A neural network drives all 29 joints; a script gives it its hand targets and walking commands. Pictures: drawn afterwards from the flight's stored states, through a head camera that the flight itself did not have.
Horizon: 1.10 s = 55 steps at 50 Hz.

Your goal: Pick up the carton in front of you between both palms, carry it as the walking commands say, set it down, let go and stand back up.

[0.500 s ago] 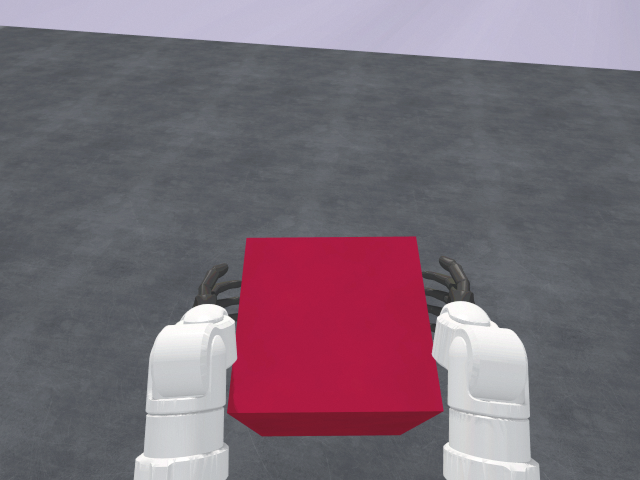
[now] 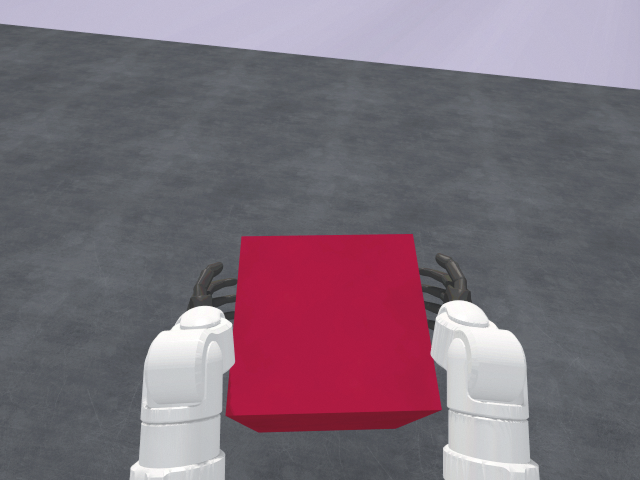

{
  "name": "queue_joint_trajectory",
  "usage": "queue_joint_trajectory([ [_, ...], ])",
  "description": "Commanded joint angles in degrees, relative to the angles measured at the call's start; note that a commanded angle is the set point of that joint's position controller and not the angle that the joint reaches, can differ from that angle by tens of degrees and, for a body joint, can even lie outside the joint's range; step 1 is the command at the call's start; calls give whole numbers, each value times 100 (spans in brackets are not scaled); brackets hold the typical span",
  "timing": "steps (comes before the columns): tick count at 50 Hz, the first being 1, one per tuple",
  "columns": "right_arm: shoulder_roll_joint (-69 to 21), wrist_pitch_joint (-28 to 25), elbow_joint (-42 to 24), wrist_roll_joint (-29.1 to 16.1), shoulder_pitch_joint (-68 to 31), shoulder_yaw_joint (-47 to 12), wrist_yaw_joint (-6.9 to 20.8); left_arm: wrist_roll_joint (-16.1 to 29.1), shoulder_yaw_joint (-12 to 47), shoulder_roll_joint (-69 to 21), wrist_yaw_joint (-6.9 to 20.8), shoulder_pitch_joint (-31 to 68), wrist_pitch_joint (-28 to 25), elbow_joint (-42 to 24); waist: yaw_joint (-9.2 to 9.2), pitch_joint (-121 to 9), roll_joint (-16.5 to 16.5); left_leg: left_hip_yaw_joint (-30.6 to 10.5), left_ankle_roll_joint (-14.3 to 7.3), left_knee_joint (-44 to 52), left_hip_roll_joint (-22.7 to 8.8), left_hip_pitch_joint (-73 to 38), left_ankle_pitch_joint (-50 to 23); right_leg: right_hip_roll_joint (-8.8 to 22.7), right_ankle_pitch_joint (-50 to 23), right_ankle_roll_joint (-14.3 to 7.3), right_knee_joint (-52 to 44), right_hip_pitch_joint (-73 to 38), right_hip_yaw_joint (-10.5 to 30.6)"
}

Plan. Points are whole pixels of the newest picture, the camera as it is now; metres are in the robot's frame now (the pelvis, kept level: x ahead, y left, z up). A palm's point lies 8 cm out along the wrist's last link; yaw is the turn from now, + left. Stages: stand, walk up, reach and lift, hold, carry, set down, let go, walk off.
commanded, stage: carry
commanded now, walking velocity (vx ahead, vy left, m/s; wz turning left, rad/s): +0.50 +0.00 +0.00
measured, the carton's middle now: (327, 343) +0.32 +0.00 -0.01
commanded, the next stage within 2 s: none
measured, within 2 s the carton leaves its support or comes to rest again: neither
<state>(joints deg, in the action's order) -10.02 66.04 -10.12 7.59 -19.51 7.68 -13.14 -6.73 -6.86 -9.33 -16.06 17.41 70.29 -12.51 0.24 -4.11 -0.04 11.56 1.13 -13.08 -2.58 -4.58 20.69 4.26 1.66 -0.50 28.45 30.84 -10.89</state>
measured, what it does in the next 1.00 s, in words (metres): walks ahead: right foot, then left foot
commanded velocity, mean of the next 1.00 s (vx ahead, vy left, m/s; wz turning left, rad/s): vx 0.50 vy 0.00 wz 0.00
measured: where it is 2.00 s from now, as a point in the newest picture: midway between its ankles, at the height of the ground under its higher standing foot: (321, 231)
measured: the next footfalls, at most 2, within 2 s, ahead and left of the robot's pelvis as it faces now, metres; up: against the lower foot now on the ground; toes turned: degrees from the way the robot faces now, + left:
right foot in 0.04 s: +0.21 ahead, -0.11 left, +0.00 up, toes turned -11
left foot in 0.54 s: +0.54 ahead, +0.11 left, +0.00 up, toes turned +11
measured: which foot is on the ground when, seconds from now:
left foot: down 0.00-0.06, up 0.08-0.52, down 0.54-1.00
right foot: up 0.00-0.02, down 0.04-0.56, up 0.58-1.00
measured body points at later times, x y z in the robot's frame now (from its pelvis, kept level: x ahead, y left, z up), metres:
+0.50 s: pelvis +0.34 +0.00 +0.00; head +0.34 +0.00 +0.45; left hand +0.64 +0.15 +0.08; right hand +0.65 -0.14 +0.09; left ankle +0.49 +0.12 -0.72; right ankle +0.17 -0.10 -0.74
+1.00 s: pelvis +0.68 +0.00 -0.01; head +0.68 +0.00 +0.44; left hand +0.98 +0.15 +0.09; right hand +1.00 -0.14 +0.09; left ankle +0.51 +0.10 -0.73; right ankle +0.82 -0.10 -0.73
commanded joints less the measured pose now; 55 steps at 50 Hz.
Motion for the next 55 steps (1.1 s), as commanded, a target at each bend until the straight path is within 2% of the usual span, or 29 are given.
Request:
queue_joint_trajectory([
  [1,-5715,361,246,-2396,-2013,-3692,2329,2551,3795,-5621,2551,2991,-19,-128,0,-1224,-763,250,-355,-1385,-869,-156,-4607,-539,57,-117,-564,-1632,-600],
  [2,-5662,390,257,-2411,-2100,-3731,2326,2534,3740,-5577,2576,2977,8,-41,90,-1578,-477,281,-224,-2408,-699,591,-3883,-347,437,-153,-483,-2841,-357],
  [3,-5673,454,184,-2471,-2301,-3795,2328,2463,3681,-5480,2593,3024,23,73,159,-2199,654,125,-4,-4089,-371,1982,-2201,1177,929,-633,-583,-4224,1805],
  [4,-5639,506,75,-2475,-2502,-3838,2340,2447,3638,-5557,2603,2968,-18,303,166,-2294,1924,-277,124,-5364,402,3689,467,1986,886,-1298,-1417,-5039,3839],
  [5,-5724,493,135,-2485,-2627,-3876,2334,2491,3604,-5669,2618,3038,-14,212,128,-2097,1466,-921,-50,-6080,147,4211,741,2070,174,-1331,-1452,-4903,3599],
  [7,-5965,430,49,-2567,-2783,-3861,2336,2555,3576,-5878,2633,3323,-64,18,94,-1913,430,-1199,-287,-5819,-347,4222,176,1705,-801,-976,-1242,-4148,2457],
  [8,-6057,398,18,-2617,-2798,-3888,2328,2592,3583,-5946,2629,3470,-89,-114,64,-1875,285,-1223,-273,-5349,-500,4037,-158,1598,-643,-795,-1375,-3833,2089],
  [9,-6110,370,-4,-2621,-2770,-3882,2303,2614,3584,-5985,2623,3535,-104,-217,50,-1916,394,-1111,-235,-5078,-501,3836,-380,1481,-454,-675,-1505,-3670,1748],
  [11,-6142,330,-13,-2558,-2581,-3873,2236,2616,3565,-5943,2626,3428,-105,-281,49,-1947,612,-899,-135,-4577,-450,3818,-582,1355,-289,-677,-1668,-3627,1316],
  [14,-6119,335,-40,-2457,-2422,-3886,2153,2585,3533,-5804,2647,3228,-62,-276,40,-1715,736,-628,12,-3673,-423,4145,-966,1243,-456,-785,-1834,-3758,933],
  [16,-6110,366,120,-2405,-2223,-3897,2153,2498,3504,-5749,2662,2985,-25,-96,46,-1498,743,-448,45,-3041,-381,4226,-1307,1093,-765,-723,-1820,-3862,677],
  [23,-6146,403,475,-2514,-2318,-3904,2334,2370,3524,-5788,2691,2917,-70,255,93,-770,929,58,-193,-1517,-80,3647,-2022,937,-1733,-466,-1616,-3988,142],
  [25,-6142,391,589,-2523,-2330,-3843,2371,2400,3576,-5791,2685,2999,-90,268,29,-931,968,295,-281,-1288,138,2722,-1888,900,-2605,-297,-876,-3845,-99],
  [26,-6151,375,698,-2503,-2219,-3785,2386,2428,3620,-5791,2685,3034,-94,259,-77,-1232,778,560,-291,-1031,383,1714,-1693,694,-2742,-153,20,-3515,-376],
  [27,-6155,354,795,-2473,-2115,-3722,2405,2436,3652,-5760,2688,3049,-103,271,-195,-1671,428,93,-309,-1111,-5,403,-1332,545,-1790,-30,1102,-2696,-336],
  [28,-6132,282,952,-2381,-2103,-3647,2411,2536,3713,-5850,2692,3341,-62,120,-236,-2319,-1071,-2497,-1092,-794,-1620,-992,-694,17,-314,268,2927,-1085,-157],
  [29,-6260,223,1030,-2437,-2043,-3619,2414,2562,3748,-5797,2706,3442,-78,19,-209,-2295,-1873,-4013,-1517,-67,-2190,-1481,-1528,-585,2499,265,4035,278,364],
  [30,-6258,187,818,-2490,-2169,-3585,2428,2562,3784,-5905,2686,3556,-137,5,-197,-2186,-1415,-3391,-1511,-223,-2149,-1380,-2369,-277,2572,96,4688,669,894],
  [32,-6374,119,569,-2538,-2301,-3567,2425,2578,3793,-6076,2653,3576,-249,-81,-179,-2070,-381,-2338,-1144,-377,-1847,-760,-3243,160,2052,-72,4309,682,1068],
  [34,-6459,71,386,-2578,-2334,-3589,2425,2575,3785,-6179,2594,3397,-325,-114,-102,-2110,-521,-1728,-805,-101,-1630,-387,-2717,290,1548,-55,3513,316,984],
  [41,-6151,115,205,-2574,-1912,-3611,2487,2434,3891,-6138,2423,2916,-398,-276,-117,-1509,-843,-709,-856,232,-1251,-353,-2781,130,714,177,1262,513,316],
  [46,-5810,287,169,-2433,-1867,-3626,2377,2512,3911,-5783,2455,2971,-155,-349,-137,-979,-895,-298,-688,132,-1118,-389,-3435,-71,-59,59,109,91,-54],
  [48,-5748,352,210,-2385,-1912,-3661,2347,2541,3862,-5669,2507,3021,-48,-273,-131,-909,-924,-181,-567,-222,-1103,-455,-4026,-157,-88,-54,-183,-330,-185],
  [50,-5689,411,236,-2398,-2038,-3707,2331,2541,3787,-5599,2557,2993,25,-105,6,-1252,-704,260,-341,-1534,-817,32,-4444,-562,206,-118,-556,-1854,-622],
  [51,-5636,434,256,-2417,-2152,-3740,2329,2523,3736,-5569,2582,2990,47,-20,114,-1617,-395,247,-206,-2579,-678,850,-3480,-161,573,-164,-485,-3054,-136],
  [52,-5658,509,116,-2482,-2423,-3809,2332,2433,3665,-5479,2597,3064,33,157,186,-2251,937,69,60,-4389,-199,2455,-1928,1421,1215,-870,-738,-4495,2326],
  [53,-5619,542,65,-2482,-2595,-3840,2347,2458,3634,-5602,2604,2977,-1,318,174,-2141,1855,-368,107,-5447,401,3909,607,1990,717,-1353,-1508,-4929,3900],
  [54,-5771,519,161,-2495,-2688,-3872,2342,2493,3598,-5694,2617,3093,3,204,138,-2010,1380,-963,-83,-6105,79,4291,753,2029,-2,-1348,-1414,-4801,3463],
  [55,-5870,480,122,-2518,-2731,-3841,2342,2523,3591,-5828,2629,3211,-23,140,131,-2037,903,-1159,-238,-6120,-172,4355,520,1834,-580,-1196,-1234,-4542,2899],
])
